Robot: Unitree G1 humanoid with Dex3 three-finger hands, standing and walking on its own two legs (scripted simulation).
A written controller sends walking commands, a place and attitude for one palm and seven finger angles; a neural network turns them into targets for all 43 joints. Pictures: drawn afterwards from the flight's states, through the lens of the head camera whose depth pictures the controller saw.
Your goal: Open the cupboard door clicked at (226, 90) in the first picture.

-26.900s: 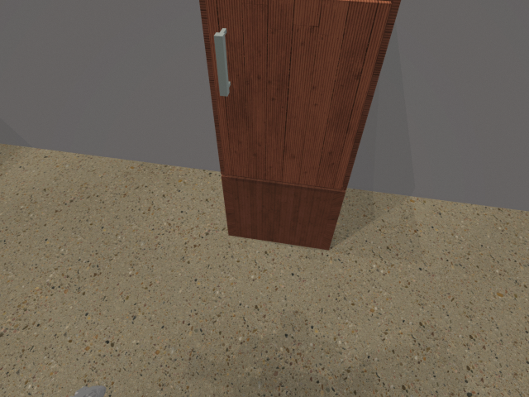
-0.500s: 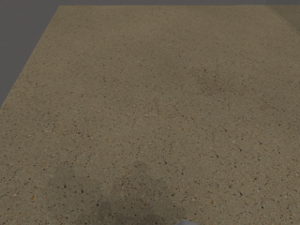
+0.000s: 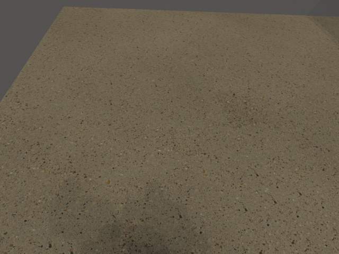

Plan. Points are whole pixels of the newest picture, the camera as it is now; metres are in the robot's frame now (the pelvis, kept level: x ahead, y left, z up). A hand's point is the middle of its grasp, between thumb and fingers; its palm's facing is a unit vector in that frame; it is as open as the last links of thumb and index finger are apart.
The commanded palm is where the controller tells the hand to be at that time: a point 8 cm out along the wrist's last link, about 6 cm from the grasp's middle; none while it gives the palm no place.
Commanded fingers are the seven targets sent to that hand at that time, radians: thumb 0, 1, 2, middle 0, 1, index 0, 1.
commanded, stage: turn to face it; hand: left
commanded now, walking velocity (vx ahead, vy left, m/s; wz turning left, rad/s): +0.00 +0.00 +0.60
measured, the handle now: out of the picture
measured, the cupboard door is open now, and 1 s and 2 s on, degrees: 38 38 38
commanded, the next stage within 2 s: none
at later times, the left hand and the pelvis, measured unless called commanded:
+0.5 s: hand out of the picture +0.01 +0.17 -0.17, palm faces +0.34 -0.91 -0.23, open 7.4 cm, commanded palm none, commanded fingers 0.00 0.90 0.90 -0.20 -0.30 -0.20 -0.30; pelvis +0.06 -0.03 +0.00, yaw +20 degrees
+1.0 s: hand out of the picture +0.06 +0.14 -0.15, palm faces +0.59 -0.77 -0.24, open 7.4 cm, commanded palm none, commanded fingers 0.00 0.90 0.90 -0.20 -0.30 -0.20 -0.30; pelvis +0.10 -0.06 +0.01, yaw +39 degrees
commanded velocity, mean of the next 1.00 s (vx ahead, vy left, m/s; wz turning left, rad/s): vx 0.00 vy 0.00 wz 0.60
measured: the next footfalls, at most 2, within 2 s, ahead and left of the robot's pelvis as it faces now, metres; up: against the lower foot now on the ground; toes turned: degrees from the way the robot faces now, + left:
right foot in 0.16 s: +0.07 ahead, -0.15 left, +0.00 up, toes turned +3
left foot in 0.48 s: +0.07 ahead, +0.09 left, +0.00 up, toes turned +27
